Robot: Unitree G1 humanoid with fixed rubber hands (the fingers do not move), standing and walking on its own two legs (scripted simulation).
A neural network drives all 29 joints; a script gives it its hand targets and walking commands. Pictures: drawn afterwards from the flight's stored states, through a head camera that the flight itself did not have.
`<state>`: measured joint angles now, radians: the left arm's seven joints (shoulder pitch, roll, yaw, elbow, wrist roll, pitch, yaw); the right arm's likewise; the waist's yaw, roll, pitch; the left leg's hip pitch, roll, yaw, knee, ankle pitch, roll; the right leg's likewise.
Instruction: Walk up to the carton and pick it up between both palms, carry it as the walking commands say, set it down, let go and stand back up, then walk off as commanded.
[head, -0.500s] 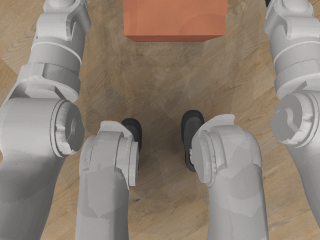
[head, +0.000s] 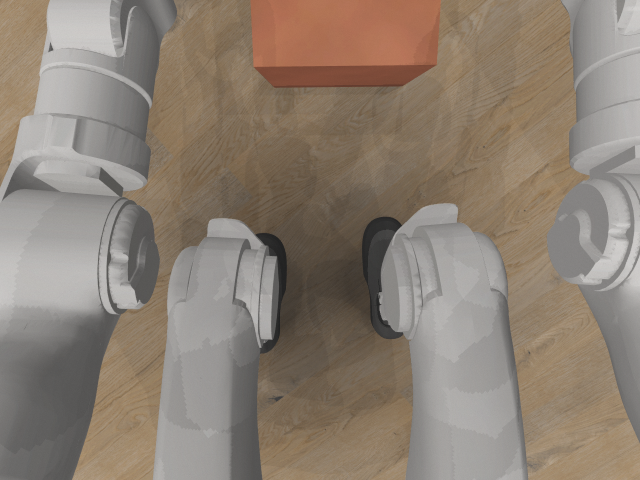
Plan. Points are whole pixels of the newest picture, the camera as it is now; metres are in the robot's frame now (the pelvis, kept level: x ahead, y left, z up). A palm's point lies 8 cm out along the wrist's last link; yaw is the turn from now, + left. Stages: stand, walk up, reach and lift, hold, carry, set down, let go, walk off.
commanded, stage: set down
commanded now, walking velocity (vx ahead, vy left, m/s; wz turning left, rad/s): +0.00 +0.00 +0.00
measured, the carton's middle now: out of the picture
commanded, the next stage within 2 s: let go in 0.96 s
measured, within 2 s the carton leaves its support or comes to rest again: neither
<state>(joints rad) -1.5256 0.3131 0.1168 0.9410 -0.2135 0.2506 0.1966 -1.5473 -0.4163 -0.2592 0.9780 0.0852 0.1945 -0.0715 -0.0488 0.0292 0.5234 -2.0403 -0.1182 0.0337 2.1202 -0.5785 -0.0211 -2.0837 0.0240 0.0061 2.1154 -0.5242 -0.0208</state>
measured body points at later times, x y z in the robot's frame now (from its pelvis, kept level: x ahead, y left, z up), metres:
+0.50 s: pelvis +0.01 +0.00 +0.11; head +0.37 -0.04 +0.37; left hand +0.60 +0.11 +0.00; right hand +0.59 -0.25 +0.00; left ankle +0.12 +0.11 -0.36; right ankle +0.13 -0.11 -0.36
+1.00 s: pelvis +0.01 -0.01 +0.22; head +0.34 -0.04 +0.52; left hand +0.60 +0.11 +0.15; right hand +0.57 -0.27 +0.15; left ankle +0.12 +0.11 -0.36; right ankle +0.13 -0.11 -0.36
